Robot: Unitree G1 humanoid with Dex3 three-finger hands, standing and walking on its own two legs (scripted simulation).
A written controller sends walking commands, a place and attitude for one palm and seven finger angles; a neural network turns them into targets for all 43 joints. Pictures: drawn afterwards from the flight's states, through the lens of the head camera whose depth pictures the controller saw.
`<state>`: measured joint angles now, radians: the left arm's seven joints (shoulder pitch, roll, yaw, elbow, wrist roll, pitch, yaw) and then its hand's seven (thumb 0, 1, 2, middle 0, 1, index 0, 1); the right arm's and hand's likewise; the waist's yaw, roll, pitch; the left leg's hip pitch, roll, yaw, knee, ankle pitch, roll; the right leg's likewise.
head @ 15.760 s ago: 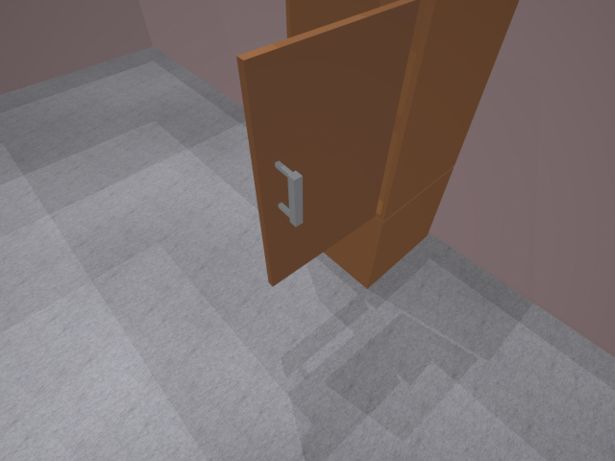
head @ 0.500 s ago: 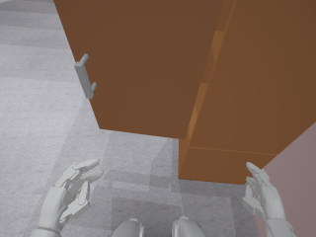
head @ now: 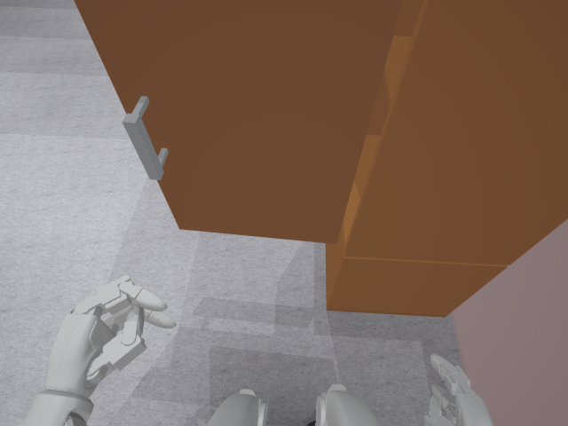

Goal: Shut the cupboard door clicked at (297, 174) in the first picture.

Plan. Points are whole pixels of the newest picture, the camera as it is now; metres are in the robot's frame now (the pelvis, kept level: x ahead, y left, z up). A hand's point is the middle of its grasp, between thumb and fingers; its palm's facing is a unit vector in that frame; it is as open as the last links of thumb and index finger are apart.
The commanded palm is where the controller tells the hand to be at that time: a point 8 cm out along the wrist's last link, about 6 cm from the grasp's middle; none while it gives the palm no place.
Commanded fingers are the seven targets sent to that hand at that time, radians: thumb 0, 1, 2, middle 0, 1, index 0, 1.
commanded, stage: raise the hand and make a fist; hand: left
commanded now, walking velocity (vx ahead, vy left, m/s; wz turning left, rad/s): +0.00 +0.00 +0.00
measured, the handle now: (149, 140) +0.52 +0.25 +0.07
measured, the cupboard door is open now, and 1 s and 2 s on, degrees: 87 87 87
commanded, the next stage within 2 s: bring the fist close to the handle in 1.00 s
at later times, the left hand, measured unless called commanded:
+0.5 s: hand (119, 322) +0.23 +0.20 +0.07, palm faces -0.07 -1.00 -0.05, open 3.1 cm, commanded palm +0.21 +0.26 +0.07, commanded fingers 0.00 0.90 0.90 -1.30 -1.50 -1.30 -1.50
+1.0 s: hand (124, 318) +0.24 +0.20 +0.07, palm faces -0.07 -1.00 -0.05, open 3.1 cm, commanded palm +0.21 +0.25 +0.08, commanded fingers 0.00 0.90 0.90 -1.30 -1.50 -1.30 -1.50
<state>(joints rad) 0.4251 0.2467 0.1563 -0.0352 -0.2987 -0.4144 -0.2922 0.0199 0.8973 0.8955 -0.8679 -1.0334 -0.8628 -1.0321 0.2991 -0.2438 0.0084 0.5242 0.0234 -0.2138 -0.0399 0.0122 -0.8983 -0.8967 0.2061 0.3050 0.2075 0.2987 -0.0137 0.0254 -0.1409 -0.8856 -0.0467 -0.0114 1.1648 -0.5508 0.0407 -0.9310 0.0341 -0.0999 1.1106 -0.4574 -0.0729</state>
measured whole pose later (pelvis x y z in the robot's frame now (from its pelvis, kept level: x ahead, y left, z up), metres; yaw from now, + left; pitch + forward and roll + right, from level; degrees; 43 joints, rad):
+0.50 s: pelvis +0.02 +0.02 +0.01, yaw +0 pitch +14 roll -3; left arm 0.39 0.27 0.14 -0.08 -0.28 -0.35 -0.29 0.02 0.90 0.90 -1.27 -1.47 -1.27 -1.47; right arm 0.24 -0.23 0.05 0.43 0.02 -0.17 -0.03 0.01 -0.90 -0.90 0.21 0.30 0.21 0.30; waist 0.01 0.03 -0.14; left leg -0.81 -0.06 -0.02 1.12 -0.56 0.06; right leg -0.84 0.03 -0.11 1.04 -0.46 -0.05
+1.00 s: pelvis +0.01 +0.01 +0.02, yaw +0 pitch +14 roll -2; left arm 0.38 0.27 0.16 -0.04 -0.29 -0.36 -0.30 0.02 0.90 0.90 -1.30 -1.50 -1.30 -1.50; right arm 0.27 -0.26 0.02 0.46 0.03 -0.18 -0.04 0.01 -0.90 -0.90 0.20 0.30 0.21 0.30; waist -0.01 0.03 -0.14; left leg -0.79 -0.05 -0.02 1.09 -0.54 0.06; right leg -0.82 0.03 -0.10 1.02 -0.44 -0.05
